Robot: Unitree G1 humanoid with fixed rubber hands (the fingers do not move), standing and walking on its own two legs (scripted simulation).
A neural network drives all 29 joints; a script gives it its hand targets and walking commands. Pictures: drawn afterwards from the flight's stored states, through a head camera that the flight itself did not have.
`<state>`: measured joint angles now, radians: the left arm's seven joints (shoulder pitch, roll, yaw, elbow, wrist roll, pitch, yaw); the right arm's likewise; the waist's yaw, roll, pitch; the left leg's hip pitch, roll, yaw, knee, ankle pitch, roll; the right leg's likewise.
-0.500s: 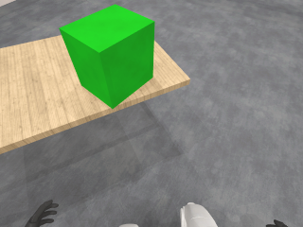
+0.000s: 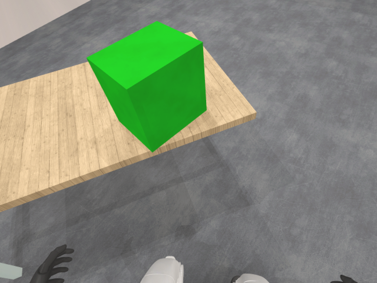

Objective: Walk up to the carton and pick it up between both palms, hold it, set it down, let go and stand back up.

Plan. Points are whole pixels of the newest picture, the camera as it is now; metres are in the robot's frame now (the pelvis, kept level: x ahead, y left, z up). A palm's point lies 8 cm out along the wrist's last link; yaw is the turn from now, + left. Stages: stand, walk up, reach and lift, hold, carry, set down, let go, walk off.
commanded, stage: walk up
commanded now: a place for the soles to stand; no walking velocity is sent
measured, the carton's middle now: (154, 87) +0.65 +0.13 +0.01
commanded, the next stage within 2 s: none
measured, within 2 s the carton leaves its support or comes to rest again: neither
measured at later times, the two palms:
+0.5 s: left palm (43, 256) +0.19 +0.39 -0.10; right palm (327, 244) +0.19 -0.26 -0.08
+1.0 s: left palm (49, 224) +0.26 +0.38 -0.07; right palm (304, 191) +0.32 -0.26 -0.11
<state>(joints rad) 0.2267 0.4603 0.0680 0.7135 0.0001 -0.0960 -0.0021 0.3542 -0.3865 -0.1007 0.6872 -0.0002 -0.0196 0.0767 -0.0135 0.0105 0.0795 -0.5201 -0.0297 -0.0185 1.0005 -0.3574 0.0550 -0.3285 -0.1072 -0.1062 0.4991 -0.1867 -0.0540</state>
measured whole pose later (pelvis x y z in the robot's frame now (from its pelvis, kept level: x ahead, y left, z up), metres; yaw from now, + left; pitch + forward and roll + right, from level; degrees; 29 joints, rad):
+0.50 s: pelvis +0.11 +0.06 -0.01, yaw +8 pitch +0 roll -1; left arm 0.20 0.45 0.07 0.73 0.00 -0.02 -0.03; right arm 0.40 -0.38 -0.10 0.75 0.00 -0.10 0.00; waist -0.02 -0.04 0.06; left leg -0.17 -0.05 -0.06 0.56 -0.38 0.05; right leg -0.53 -0.06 -0.03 0.89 -0.31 -0.05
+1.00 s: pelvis +0.22 +0.03 +0.00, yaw +14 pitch +0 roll +2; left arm 0.22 0.45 0.07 0.72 0.00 -0.03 -0.04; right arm 0.40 -0.39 -0.07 0.78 0.00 -0.07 0.01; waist -0.01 -0.01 0.07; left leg -0.48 -0.03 -0.06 0.84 -0.35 0.03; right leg -0.28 -0.05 -0.15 0.53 -0.25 -0.07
